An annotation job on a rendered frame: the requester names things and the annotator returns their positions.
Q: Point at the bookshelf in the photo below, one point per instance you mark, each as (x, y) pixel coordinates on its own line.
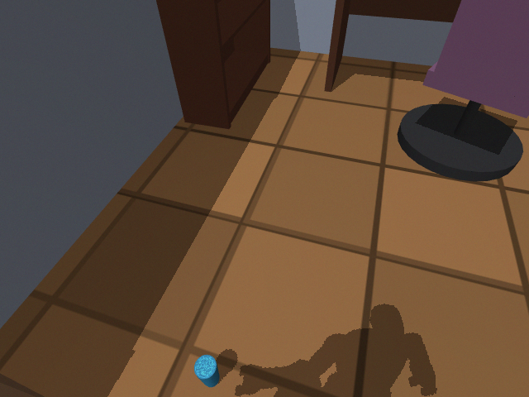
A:
(218, 49)

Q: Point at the desk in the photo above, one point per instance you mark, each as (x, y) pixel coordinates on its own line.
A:
(427, 10)

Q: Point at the office chair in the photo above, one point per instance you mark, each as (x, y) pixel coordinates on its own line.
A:
(486, 60)

